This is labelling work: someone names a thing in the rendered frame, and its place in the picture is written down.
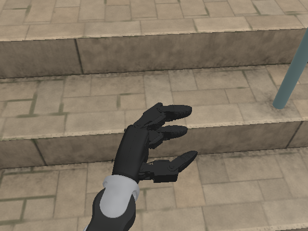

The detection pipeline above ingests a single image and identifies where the left robot hand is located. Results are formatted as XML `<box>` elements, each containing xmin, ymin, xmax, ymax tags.
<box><xmin>112</xmin><ymin>102</ymin><xmax>198</xmax><ymax>184</ymax></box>

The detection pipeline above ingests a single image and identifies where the left robot forearm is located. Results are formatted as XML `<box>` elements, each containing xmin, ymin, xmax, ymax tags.
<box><xmin>83</xmin><ymin>174</ymin><xmax>140</xmax><ymax>231</ymax></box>

